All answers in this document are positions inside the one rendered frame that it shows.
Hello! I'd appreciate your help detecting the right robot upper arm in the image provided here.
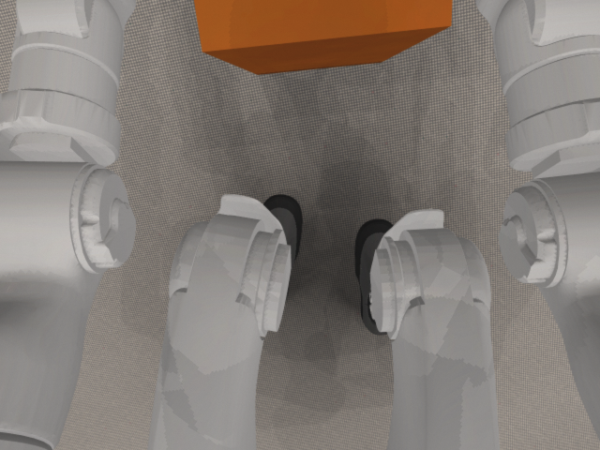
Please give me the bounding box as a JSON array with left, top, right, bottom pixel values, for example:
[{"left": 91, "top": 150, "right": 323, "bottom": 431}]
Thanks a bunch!
[{"left": 498, "top": 172, "right": 600, "bottom": 441}]

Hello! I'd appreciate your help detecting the right robot forearm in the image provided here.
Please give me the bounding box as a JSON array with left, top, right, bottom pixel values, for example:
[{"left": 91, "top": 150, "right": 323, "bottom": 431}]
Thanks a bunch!
[{"left": 475, "top": 0, "right": 600, "bottom": 179}]

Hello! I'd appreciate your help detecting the right robot shin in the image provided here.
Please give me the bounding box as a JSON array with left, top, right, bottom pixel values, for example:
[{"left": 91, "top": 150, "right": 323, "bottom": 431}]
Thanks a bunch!
[{"left": 369, "top": 209, "right": 491, "bottom": 320}]

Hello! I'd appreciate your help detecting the left robot foot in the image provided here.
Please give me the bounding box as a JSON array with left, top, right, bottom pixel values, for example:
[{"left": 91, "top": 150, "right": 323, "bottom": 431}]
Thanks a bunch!
[{"left": 263, "top": 194, "right": 303, "bottom": 303}]

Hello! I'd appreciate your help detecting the left robot upper arm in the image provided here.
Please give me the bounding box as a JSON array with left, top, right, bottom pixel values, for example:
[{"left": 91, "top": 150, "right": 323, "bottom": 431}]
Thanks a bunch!
[{"left": 0, "top": 161, "right": 136, "bottom": 450}]

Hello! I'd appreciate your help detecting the carton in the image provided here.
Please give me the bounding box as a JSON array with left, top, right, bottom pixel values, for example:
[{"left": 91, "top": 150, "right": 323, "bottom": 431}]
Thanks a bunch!
[{"left": 194, "top": 0, "right": 453, "bottom": 75}]

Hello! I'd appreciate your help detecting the left robot forearm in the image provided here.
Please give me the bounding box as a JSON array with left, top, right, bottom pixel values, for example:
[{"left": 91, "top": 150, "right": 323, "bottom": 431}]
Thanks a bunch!
[{"left": 0, "top": 0, "right": 136, "bottom": 167}]

